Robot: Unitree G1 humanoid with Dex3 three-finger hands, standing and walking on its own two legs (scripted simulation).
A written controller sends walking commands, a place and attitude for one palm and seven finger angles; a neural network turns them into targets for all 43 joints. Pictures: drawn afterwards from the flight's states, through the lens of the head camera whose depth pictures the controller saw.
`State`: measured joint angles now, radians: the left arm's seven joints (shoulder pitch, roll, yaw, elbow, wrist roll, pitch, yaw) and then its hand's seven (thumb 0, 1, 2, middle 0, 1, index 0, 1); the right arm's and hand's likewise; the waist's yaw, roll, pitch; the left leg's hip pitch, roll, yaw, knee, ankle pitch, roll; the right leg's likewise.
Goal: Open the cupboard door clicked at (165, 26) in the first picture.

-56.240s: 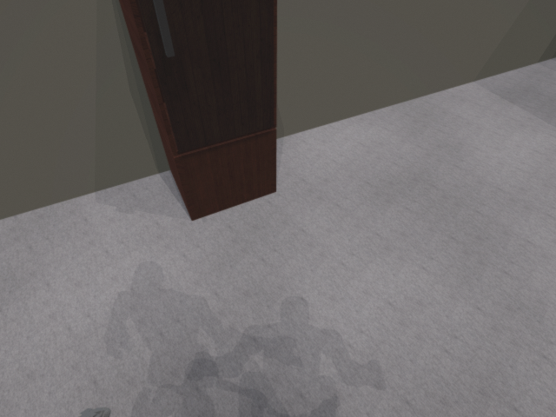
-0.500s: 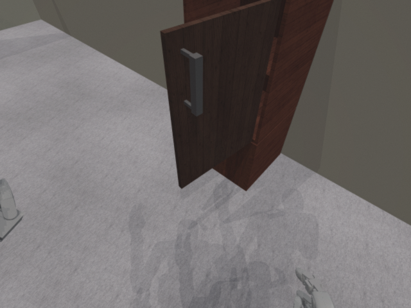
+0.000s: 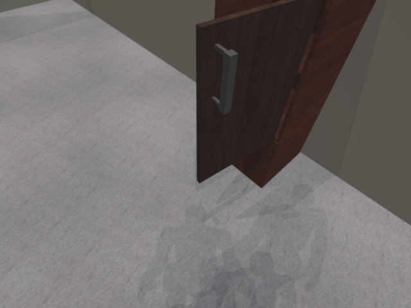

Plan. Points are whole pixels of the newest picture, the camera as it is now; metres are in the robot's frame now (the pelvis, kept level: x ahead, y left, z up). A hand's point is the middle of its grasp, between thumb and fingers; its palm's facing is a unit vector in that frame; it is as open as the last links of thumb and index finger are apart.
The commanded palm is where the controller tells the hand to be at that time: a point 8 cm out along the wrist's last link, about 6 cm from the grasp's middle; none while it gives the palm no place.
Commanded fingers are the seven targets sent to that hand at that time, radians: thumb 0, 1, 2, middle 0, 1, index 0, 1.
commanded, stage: let the arm hang, fingers relaxed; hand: left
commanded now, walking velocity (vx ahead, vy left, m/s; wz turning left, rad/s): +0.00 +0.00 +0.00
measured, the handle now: (222, 80) +0.60 +0.00 +0.12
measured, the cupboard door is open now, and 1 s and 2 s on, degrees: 82 82 82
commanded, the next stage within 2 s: look to check the result in 0.66 s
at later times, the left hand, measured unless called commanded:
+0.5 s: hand out of the picture -0.02 +0.16 -0.17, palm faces +0.00 -0.99 -0.17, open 7.3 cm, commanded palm none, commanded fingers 0.00 0.90 0.90 -0.20 -0.30 -0.20 -0.30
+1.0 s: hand out of the picture -0.03 +0.16 -0.17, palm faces +0.02 -0.98 -0.18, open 7.4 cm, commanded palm none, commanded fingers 0.00 0.90 0.90 -0.20 -0.30 -0.20 -0.30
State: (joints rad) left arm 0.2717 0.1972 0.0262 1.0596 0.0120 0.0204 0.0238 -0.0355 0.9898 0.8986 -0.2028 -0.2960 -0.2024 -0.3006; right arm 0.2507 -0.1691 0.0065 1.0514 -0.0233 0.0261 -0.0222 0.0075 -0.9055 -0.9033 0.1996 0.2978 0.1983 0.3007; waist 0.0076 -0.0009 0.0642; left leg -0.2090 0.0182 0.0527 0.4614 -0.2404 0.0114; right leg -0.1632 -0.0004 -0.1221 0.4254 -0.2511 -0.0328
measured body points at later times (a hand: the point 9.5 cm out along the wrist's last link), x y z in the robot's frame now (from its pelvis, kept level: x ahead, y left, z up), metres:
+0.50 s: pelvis -0.01 +0.01 +0.00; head -0.01 +0.00 +0.45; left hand -0.02 +0.21 -0.16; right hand -0.04 -0.19 -0.17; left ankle +0.00 +0.11 -0.74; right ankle -0.01 -0.09 -0.74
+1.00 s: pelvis -0.02 +0.01 +0.00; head -0.01 -0.01 +0.45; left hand -0.03 +0.21 -0.16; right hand -0.05 -0.19 -0.17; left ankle +0.00 +0.11 -0.74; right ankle -0.01 -0.09 -0.74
